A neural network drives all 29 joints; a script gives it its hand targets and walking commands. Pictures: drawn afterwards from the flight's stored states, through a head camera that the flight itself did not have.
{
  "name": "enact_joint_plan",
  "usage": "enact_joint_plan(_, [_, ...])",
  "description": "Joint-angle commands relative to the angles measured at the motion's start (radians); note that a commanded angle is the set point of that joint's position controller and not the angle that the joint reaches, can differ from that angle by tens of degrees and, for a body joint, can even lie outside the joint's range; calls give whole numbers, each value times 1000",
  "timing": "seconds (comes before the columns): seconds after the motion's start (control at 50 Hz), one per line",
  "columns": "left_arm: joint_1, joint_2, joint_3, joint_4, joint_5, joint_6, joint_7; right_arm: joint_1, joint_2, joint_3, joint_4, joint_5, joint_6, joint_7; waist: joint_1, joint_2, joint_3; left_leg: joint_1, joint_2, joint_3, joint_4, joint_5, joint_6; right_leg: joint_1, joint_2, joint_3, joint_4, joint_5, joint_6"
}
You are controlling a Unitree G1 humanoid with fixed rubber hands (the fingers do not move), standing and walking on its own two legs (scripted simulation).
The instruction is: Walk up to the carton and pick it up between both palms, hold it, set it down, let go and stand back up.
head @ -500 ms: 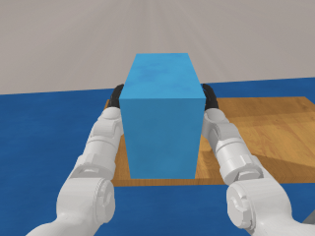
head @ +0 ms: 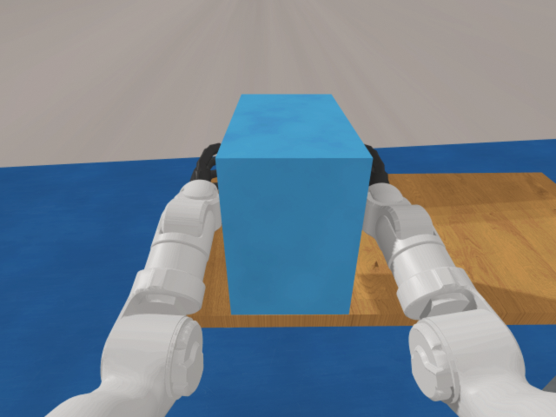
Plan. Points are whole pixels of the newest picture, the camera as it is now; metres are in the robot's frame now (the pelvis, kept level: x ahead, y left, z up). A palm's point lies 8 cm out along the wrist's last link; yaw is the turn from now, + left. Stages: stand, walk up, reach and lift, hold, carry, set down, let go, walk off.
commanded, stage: reach and lift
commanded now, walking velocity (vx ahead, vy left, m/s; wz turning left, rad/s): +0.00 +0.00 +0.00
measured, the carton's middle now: (288, 189) +0.43 +0.00 +0.18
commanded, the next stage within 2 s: hold in 0.30 s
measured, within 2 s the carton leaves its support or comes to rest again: neither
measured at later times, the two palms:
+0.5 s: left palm (200, 186) +0.40 +0.13 +0.21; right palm (375, 186) +0.39 -0.12 +0.21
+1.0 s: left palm (195, 180) +0.39 +0.13 +0.23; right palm (376, 179) +0.38 -0.12 +0.23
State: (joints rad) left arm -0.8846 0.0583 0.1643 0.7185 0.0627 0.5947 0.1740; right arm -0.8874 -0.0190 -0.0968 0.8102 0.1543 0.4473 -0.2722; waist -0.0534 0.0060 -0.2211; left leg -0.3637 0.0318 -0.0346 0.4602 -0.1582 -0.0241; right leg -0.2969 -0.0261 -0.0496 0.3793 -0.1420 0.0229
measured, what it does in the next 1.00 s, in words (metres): stands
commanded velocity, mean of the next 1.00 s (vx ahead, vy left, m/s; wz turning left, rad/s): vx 0.00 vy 0.00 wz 0.00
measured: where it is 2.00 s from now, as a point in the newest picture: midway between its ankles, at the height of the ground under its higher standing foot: outside the picture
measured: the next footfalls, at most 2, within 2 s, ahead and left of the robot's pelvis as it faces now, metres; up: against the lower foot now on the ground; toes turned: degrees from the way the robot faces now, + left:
none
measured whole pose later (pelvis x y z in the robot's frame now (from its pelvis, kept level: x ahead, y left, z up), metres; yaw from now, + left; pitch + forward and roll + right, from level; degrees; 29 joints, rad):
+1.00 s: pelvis +0.00 +0.00 +0.00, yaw +0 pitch +3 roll -2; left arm -0.88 0.06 0.18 0.54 0.06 0.77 0.17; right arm -0.91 -0.03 -0.08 0.67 0.21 0.60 -0.30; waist -0.05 0.01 -0.22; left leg -0.36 0.03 -0.03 0.46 -0.15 -0.02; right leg -0.29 -0.03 -0.05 0.38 -0.14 0.02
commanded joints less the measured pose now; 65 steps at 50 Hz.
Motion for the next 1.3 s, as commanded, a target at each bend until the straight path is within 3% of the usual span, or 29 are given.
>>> enact_joint_plan(0.0, [-1067, -941, -399, -479, -139, -89, -106, -1207, 790, 409, -535, 294, -87, 134, 8, 124, -624, 430, -61, -51, -1, 325, -45, 178, 140, 14, -70, 138, -2])
enact_joint_plan(0.66, [-1056, -917, -424, -594, -170, 17, -110, -1205, 776, 445, -635, 375, 23, 99, -1, 138, -663, 446, -62, -49, 9, 362, -56, 209, 148, 25, -63, 188, 6])
enact_joint_plan(1.28, [-1120, -900, -419, -621, -177, 73, -118, -1240, 783, 430, -625, 393, 89, 100, 11, 145, -656, 385, -55, -57, -13, 235, -48, 199, 143, 19, -54, 112, 4])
